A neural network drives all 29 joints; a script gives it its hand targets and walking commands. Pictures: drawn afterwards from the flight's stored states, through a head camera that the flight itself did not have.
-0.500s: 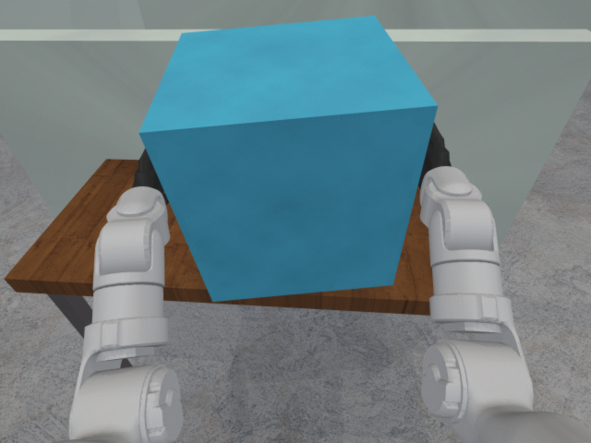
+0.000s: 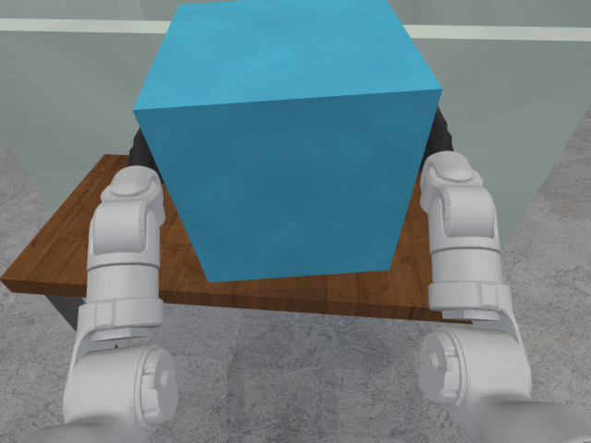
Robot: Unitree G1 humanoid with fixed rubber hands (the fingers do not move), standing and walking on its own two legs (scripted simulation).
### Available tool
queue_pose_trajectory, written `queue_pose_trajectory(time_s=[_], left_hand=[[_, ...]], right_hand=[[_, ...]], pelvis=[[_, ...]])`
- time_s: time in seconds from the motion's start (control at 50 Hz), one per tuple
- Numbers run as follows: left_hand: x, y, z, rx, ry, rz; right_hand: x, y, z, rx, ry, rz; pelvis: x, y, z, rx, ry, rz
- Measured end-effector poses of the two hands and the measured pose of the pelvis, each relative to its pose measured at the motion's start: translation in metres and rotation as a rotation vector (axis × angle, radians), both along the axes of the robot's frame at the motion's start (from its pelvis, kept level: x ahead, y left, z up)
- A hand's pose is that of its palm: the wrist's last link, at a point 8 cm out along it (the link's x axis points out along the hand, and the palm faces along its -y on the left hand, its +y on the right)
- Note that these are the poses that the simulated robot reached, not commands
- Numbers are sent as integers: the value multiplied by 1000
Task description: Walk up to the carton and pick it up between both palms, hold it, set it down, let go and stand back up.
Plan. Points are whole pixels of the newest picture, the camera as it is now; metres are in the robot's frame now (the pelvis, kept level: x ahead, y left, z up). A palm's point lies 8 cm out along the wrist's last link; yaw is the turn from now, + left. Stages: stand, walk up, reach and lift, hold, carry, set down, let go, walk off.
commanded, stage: hold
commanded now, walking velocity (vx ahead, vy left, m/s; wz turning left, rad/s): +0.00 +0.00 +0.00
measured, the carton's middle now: (290, 144) +0.45 +0.01 +0.21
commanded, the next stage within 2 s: none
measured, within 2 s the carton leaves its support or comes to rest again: neither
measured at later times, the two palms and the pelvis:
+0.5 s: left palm (146, 202) +0.34 +0.18 +0.20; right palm (446, 193) +0.34 -0.18 +0.20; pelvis +0.02 +0.01 +0.00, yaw -1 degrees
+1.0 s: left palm (141, 196) +0.31 +0.17 +0.23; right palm (475, 182) +0.32 -0.19 +0.24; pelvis -0.05 -0.01 +0.00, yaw -1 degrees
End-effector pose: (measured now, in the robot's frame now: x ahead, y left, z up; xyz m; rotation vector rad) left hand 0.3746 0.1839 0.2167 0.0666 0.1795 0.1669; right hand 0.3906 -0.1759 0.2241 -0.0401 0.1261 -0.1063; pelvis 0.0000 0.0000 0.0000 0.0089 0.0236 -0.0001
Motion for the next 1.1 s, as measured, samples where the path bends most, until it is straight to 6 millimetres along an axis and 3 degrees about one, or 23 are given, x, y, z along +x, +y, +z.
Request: queue_pose_trajectory(time_s=[0.22, 0.44, 0.72, 0.92, 1.1], left_hand=[[6, -1, -16, 4, 11, -26], [-25, -4, -18, -18, -8, -28], [-74, -13, -1, -26, -22, -6], [-70, -19, 12, -31, -11, -16], [-62, -13, 18, -27, 21, -20]], right_hand=[[-2, -2, -18, 2, 13, -23], [-36, -5, -22, 22, -3, -29], [-78, -13, -6, 48, -16, -14], [-78, -19, 12, 52, -2, -26], [-70, -13, 21, 27, 30, -25]], pelvis=[[17, 10, 0, -3, 15, -9], [20, 14, 0, -5, 0, -14], [-15, 2, -1, -1, -73, -12], [-43, -7, -5, -3, -98, -20], [-53, -5, -5, -2, -93, -25]])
